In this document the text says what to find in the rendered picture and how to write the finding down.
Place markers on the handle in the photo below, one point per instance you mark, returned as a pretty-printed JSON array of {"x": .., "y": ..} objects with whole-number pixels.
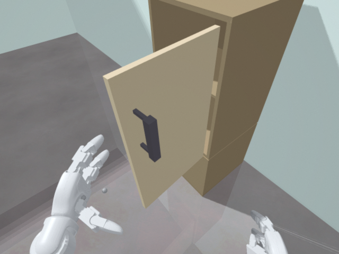
[{"x": 151, "y": 134}]

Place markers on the cupboard door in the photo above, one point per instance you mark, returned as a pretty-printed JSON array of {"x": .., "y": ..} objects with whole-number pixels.
[{"x": 174, "y": 86}]

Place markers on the robot right hand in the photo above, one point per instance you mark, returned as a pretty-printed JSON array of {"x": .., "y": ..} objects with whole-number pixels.
[{"x": 270, "y": 242}]

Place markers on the left robot forearm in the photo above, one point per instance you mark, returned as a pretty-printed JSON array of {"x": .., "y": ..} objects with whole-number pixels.
[{"x": 57, "y": 236}]

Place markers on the robot left hand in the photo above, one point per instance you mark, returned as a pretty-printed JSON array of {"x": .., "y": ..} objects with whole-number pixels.
[{"x": 75, "y": 182}]

